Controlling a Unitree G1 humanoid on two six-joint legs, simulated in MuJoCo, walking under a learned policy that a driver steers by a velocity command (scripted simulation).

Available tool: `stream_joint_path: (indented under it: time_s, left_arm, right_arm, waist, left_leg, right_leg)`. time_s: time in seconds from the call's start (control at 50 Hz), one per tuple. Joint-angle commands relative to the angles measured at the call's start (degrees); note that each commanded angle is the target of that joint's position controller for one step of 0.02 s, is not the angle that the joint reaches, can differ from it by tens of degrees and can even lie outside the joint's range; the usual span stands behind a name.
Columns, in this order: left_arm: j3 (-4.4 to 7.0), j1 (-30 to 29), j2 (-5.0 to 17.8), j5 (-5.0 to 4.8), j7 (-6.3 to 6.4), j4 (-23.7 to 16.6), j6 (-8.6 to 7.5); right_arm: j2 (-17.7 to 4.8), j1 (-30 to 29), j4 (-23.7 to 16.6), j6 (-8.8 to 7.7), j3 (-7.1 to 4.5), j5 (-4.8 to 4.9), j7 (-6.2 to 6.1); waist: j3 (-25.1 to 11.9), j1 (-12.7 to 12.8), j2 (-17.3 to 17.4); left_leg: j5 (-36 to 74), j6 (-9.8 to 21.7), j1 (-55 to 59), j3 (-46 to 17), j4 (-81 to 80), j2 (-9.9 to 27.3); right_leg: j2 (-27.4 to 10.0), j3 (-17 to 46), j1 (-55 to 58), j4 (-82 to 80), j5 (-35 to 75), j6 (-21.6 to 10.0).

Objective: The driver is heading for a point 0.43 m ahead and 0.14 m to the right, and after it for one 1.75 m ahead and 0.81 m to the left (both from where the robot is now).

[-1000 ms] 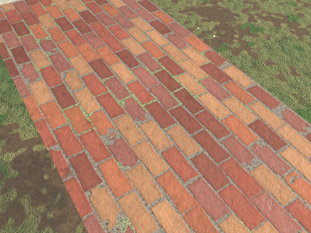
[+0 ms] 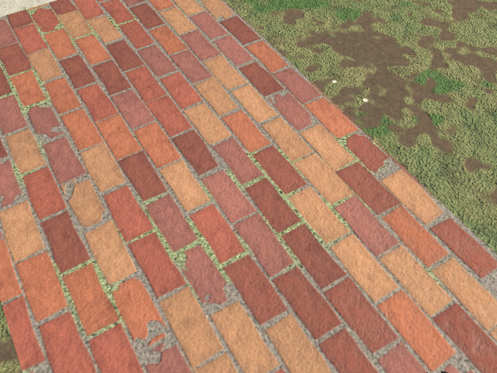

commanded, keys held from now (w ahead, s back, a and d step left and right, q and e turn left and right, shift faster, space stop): w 0.10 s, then w+e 0.34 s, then w+q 0.56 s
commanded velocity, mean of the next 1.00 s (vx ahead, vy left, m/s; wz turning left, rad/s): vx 0.50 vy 0.00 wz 0.01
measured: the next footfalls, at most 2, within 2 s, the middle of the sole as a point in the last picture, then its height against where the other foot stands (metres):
left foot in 0.04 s outside the picture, level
right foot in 0.58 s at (318, 370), level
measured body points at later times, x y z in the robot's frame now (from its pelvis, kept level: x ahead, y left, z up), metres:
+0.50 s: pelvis +0.27 +0.01 +0.00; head +0.30 +0.01 +0.45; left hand +0.46 +0.21 -0.12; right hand +0.18 -0.22 -0.14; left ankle +0.16 +0.09 -0.73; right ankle +0.42 -0.12 -0.70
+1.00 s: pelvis +0.54 -0.04 +0.01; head +0.57 -0.04 +0.45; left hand +0.49 +0.20 -0.14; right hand +0.67 -0.27 -0.13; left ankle +0.70 +0.08 -0.69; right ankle +0.43 -0.10 -0.73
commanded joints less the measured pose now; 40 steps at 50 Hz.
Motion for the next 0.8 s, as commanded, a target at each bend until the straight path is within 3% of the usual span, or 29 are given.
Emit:
stream_joint_path:
  time_s: [0.02,0.04,0.06,0.08,0.1,0.12,0.14,0.16,0.18,0.22,0.28,0.38,0.48,0.54,0.56,0.58,0.6,0.62,0.64,0.66,0.68,0.72,0.74,0.8]
  left_arm:
    - [1.84,0.21,9.77,0.32,0.54,-1.14,0.02]
    - [1.63,-0.63,9.44,-0.14,0.43,-1.60,0.08]
    - [0.63,1.01,5.83,-1.54,0.01,-3.94,-0.10]
    - [1.07,5.62,5.05,-2.51,-0.36,-3.31,-0.07]
    - [2.16,0.27,9.22,-1.07,0.02,-3.96,0.25]
    - [1.99,-3.75,7.97,-1.00,-0.24,-5.06,-0.05]
    - [1.86,-4.84,6.50,-1.11,-0.38,-4.93,0.11]
    - [1.99,-5.08,5.99,-0.18,-0.65,-4.98,0.91]
    - [1.77,-3.45,4.68,0.40,-1.10,-4.22,1.85]
    - [1.90,-3.85,3.96,0.55,-1.78,-4.49,3.02]
    - [2.05,-10.34,4.28,0.31,-2.32,-6.88,3.79]
    - [1.28,-20.83,3.19,-0.06,-2.88,-10.85,3.34]
    - [0.56,-27.41,2.54,0.54,-2.81,-13.67,3.02]
    - [1.34,-22.34,4.29,0.85,-1.83,-12.07,2.46]
    - [2.00,-16.50,5.62,0.89,-1.42,-10.00,2.02]
    - [2.86,-7.12,7.31,1.54,-0.98,-6.82,1.26]
    - [4.45,2.69,12.91,2.98,-0.26,-4.80,0.69]
    - [5.51,2.81,17.06,2.74,-0.17,-4.98,0.88]
    - [5.26,-1.24,14.79,0.38,-0.31,-6.12,1.35]
    - [4.18,-7.63,11.51,0.05,-0.44,-6.61,1.11]
    - [3.24,-10.83,7.48,0.13,-0.76,-6.81,0.62]
    - [2.25,-12.24,4.08,-0.28,-0.26,-6.13,-0.10]
    - [2.12,-10.87,3.85,-0.27,-0.10,-5.58,-0.61]
    - [2.59,-7.87,6.04,-0.57,0.18,-4.37,-1.78]
  right_arm:
    - [-7.00,10.05,0.30,-1.48,-2.41,-0.07,-1.17]
    - [-8.97,19.99,3.34,-2.06,-3.35,-0.93,-1.80]
    - [-14.62,28.81,4.57,-2.24,-4.88,-2.49,-2.56]
    - [-15.72,28.20,4.86,-1.32,-5.51,-1.10,-1.96]
    - [-12.94,21.78,3.99,-0.94,-5.01,0.57,-1.51]
    - [-9.23,16.85,3.08,-1.27,-4.03,0.77,-1.35]
    - [-6.45,14.63,3.19,-1.76,-3.31,0.39,-1.32]
    - [-4.91,14.60,4.02,-2.30,-2.79,0.40,-1.60]
    - [-4.01,14.97,4.70,-2.75,-2.45,0.32,-1.82]
    - [-5.06,17.76,6.03,-3.90,-2.63,0.56,-1.89]
    - [-6.34,20.16,6.80,-4.42,-2.86,0.51,-2.02]
    - [-5.96,23.16,7.53,-4.30,-2.41,0.61,-2.49]
    - [-5.99,30.31,10.69,-3.51,-2.09,0.14,-3.30]
    - [-7.84,29.20,11.66,-2.78,-2.21,-0.01,-3.44]
    - [-8.43,28.25,11.60,-2.45,-2.27,-0.08,-3.24]
    - [-8.45,26.48,11.07,-2.15,-2.16,0.55,-2.98]
    - [-6.39,25.27,8.59,-2.34,-1.44,1.32,-2.53]
    - [-0.37,32.71,7.99,-2.11,-0.62,3.44,-1.79]
    - [-7.54,25.26,7.95,-1.68,-2.70,2.12,-2.40]
    - [-6.44,21.65,6.28,-2.04,-2.80,2.16,-2.21]
    - [-5.04,21.60,6.90,-1.96,-2.72,1.85,-2.25]
    - [-2.53,24.39,8.27,-0.21,-2.72,0.08,-1.69]
    - [-1.81,24.44,8.20,0.51,-2.88,-0.06,-1.29]
    - [-1.24,20.29,6.06,1.74,-3.21,-0.09,-0.47]
  waist:
    - [-4.48,-7.70,-5.44]
    - [-9.78,-11.78,-4.13]
    - [-17.92,-12.99,3.83]
    - [-23.29,-10.16,12.30]
    - [-14.59,-8.45,3.05]
    - [-7.57,-7.17,0.79]
    - [-3.45,-5.31,-0.96]
    - [-1.66,-3.86,-0.03]
    - [-1.42,-2.72,0.88]
    - [-1.27,-2.01,1.48]
    - [0.73,-2.56,1.49]
    - [2.28,-4.69,1.80]
    - [3.40,-7.02,1.99]
    - [0.71,-3.30,4.17]
    - [-2.46,-0.67,4.08]
    - [-7.21,3.73,2.75]
    - [-14.60,6.98,-2.62]
    - [-21.59,2.46,-14.50]
    - [-16.50,3.36,-1.84]
    - [-8.15,0.53,-3.22]
    - [-3.75,-1.46,-1.55]
    - [-1.00,-4.40,-3.94]
    - [-0.90,-4.78,-4.14]
    - [0.50,-5.60,-4.50]
  left_leg:
    - [-4.97,3.45,13.00,1.52,-4.53,-4.48]
    - [-2.73,5.48,27.12,-1.23,-6.42,-1.86]
    - [-8.22,9.93,43.90,-20.13,-7.01,13.58]
    - [-8.35,16.84,51.52,-44.75,-14.70,23.47]
    - [-10.85,14.72,44.64,-37.95,-16.00,20.26]
    - [-9.23,12.95,35.92,-29.42,-18.16,18.46]
    - [-5.62,10.30,29.01,-23.40,-20.70,15.84]
    - [-2.68,8.15,24.58,-18.79,-21.98,13.63]
    - [-1.32,6.72,22.06,-15.22,-23.12,12.22]
    - [2.86,6.11,21.20,-11.29,-24.43,11.51]
    - [5.20,5.04,22.49,-5.92,-26.31,10.68]
    - [13.59,2.82,25.86,1.54,-25.73,8.90]
    - [24.55,3.43,34.65,3.41,-22.66,11.77]
    - [45.99,4.68,38.88,2.59,-13.29,12.84]
    - [48.78,4.58,38.84,2.05,-6.01,12.43]
    - [42.28,3.77,32.90,2.70,4.96,10.80]
    - [20.30,2.78,19.24,3.59,22.27,7.67]
    - [-29.39,0.68,-1.53,1.80,43.34,-3.79]
    - [-24.09,1.53,-4.80,-7.73,45.34,-1.18]
    - [-18.26,1.82,-5.56,-7.84,42.26,1.22]
    - [-14.70,1.69,-3.35,-7.33,38.73,3.04]
    - [-11.70,0.52,1.65,-6.78,35.22,4.34]
    - [-10.92,0.19,2.42,-6.52,35.00,4.14]
    - [-6.21,-0.61,-2.92,-5.33,32.87,4.80]
  right_leg:
    - [-16.21,3.87,-0.35,17.06,61.12,-4.83]
    - [-14.31,2.35,-7.78,28.98,53.47,-3.83]
    - [-9.45,-0.68,-23.66,48.54,29.52,-2.05]
    - [0.63,1.99,-38.82,65.36,-10.10,-0.79]
    - [-3.77,7.18,-44.13,67.18,-6.07,-1.74]
    - [-5.97,7.33,-44.31,64.65,-1.41,-1.85]
    - [-7.94,7.14,-41.88,60.79,1.21,-1.82]
    - [-9.09,7.48,-39.30,57.74,2.40,-1.40]
    - [-9.39,7.31,-36.81,56.34,3.35,-0.83]
    - [-9.34,6.72,-37.16,55.27,5.24,-0.26]
    - [-10.35,5.99,-43.58,51.54,11.51,0.59]
    - [-9.42,1.90,-45.35,36.56,20.68,1.14]
    - [-6.82,-2.34,-43.47,25.56,16.89,-1.56]
    - [-2.95,-4.31,-35.63,22.38,7.98,-4.76]
    - [-1.61,-4.28,-29.18,20.18,7.11,-5.87]
    - [-2.36,-2.89,-15.81,15.39,11.42,-7.36]
    - [-15.35,10.69,0.77,14.59,8.64,-10.32]
    - [-32.57,38.20,14.82,8.86,10.04,-18.00]
    - [-28.93,33.78,7.36,6.38,7.23,-14.98]
    - [-26.77,24.56,-1.58,3.73,8.12,-12.15]
    - [-24.11,18.66,-8.33,1.08,11.52,-9.17]
    - [-20.18,9.42,-15.70,-1.44,14.45,-5.21]
    - [-19.69,7.50,-16.75,-1.98,16.63,-4.85]
    - [-18.84,1.43,-15.69,-2.68,23.88,-3.92]
Velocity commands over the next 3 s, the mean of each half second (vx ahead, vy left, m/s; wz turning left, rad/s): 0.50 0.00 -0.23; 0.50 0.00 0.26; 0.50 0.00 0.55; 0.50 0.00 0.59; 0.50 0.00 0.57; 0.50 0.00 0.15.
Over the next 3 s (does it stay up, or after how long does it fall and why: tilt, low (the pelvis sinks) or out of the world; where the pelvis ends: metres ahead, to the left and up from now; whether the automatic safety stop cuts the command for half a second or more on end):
stays up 1.44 0.51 0.01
